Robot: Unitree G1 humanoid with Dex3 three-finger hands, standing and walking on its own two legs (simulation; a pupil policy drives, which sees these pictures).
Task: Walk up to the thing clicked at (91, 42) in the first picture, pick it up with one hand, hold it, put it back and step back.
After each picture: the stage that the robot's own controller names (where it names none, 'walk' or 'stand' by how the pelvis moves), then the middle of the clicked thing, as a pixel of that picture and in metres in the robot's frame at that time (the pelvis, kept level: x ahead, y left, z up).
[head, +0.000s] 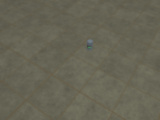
stand; (89, 44) +1.39 -0.11 -0.72
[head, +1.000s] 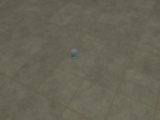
walk; (74, 54) +1.26 +0.16 -0.70
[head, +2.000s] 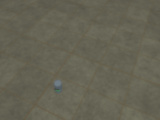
walk; (58, 86) +0.77 +0.22 -0.70
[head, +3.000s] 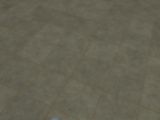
walk; out of the picture +0.46 +0.17 -0.70
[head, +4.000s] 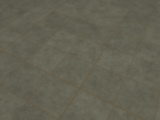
stand; out of the picture +0.37 +0.14 -0.72
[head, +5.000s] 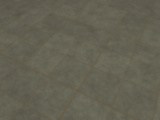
stand; out of the picture +0.35 +0.15 -0.72
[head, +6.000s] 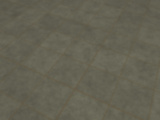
stand; out of the picture +0.37 +0.17 -0.73
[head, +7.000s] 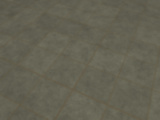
stand; out of the picture +0.35 +0.17 -0.73
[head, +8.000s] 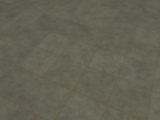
go down; out of the picture +0.35 +0.17 -0.73
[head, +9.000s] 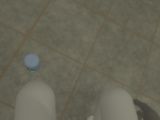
go down; (32, 63) +0.43 +0.21 -0.34
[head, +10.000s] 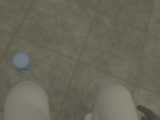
approach; (22, 63) +0.42 +0.23 -0.31
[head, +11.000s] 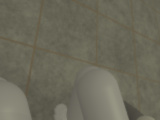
close in; out of the picture +0.40 +0.27 -0.22
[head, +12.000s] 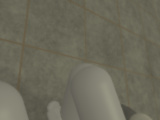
close; out of the picture +0.41 +0.28 -0.22
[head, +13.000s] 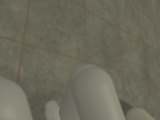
lift; out of the picture +0.38 +0.27 -0.23
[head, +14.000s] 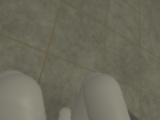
lift; out of the picture +0.33 +0.24 -0.18
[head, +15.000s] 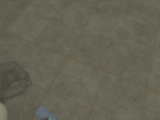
lift; (46, 115) +0.37 +0.19 -0.51
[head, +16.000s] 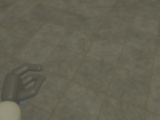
close; (22, 96) +0.68 +0.47 -0.70
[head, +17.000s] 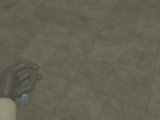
stand; (23, 95) +0.68 +0.47 -0.71
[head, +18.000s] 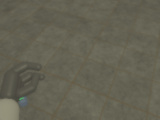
stand; (22, 98) +0.68 +0.48 -0.71
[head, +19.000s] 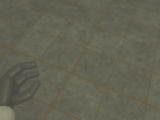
stand; (16, 89) +0.68 +0.50 -0.67
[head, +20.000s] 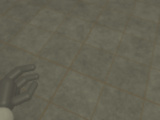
stand; (9, 87) +0.66 +0.54 -0.67
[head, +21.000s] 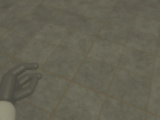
stand; (7, 101) +0.63 +0.58 -0.70
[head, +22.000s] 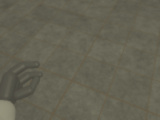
stand; out of the picture +0.61 +0.64 -0.70
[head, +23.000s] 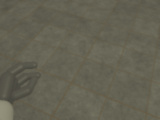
stand; out of the picture +0.58 +0.71 -0.71
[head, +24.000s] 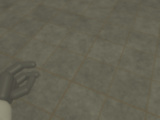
stand; out of the picture +0.55 +0.79 -0.71
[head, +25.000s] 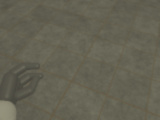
stand; out of the picture +0.51 +0.88 -0.71
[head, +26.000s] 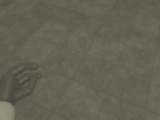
stand; out of the picture +0.49 +0.97 -0.70
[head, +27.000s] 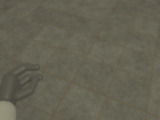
stand; out of the picture +0.44 +1.05 -0.71
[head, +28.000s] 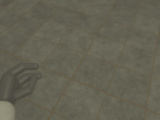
stand; out of the picture +0.42 +1.13 -0.70
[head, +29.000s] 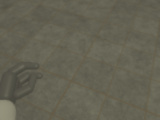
stand; out of the picture +0.38 +1.21 -0.71
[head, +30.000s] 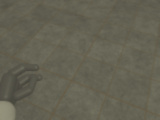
stand; out of the picture +0.36 +1.29 -0.71
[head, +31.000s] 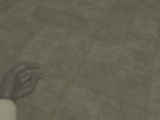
stand; out of the picture +0.33 +1.37 -0.71
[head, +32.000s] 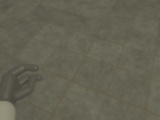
stand; out of the picture +0.30 +1.44 -0.71
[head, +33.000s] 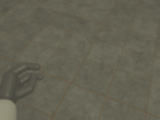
stand; out of the picture +0.26 +1.52 -0.71
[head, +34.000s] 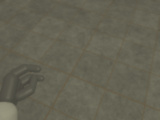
stand; out of the picture +0.25 +1.58 -0.69
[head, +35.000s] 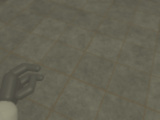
stand; out of the picture +0.21 +1.65 -0.70
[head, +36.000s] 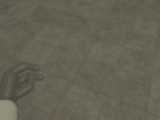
stand; out of the picture +0.19 +1.72 -0.70
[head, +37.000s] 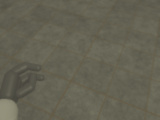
stand; out of the picture +0.16 +1.79 -0.71
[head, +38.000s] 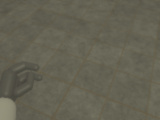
stand; out of the picture +0.13 +1.86 -0.71
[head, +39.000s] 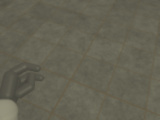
stand; out of the picture +0.11 +1.92 -0.71
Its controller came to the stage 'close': yes
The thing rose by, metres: 0.40
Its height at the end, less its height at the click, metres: -0.02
